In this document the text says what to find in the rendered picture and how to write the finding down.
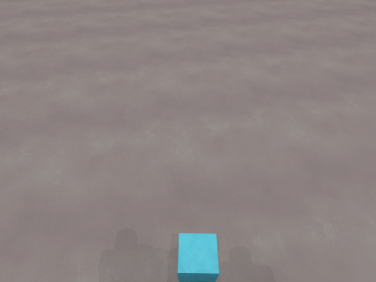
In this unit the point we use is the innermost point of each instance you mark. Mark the carton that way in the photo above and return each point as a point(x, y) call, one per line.
point(197, 258)

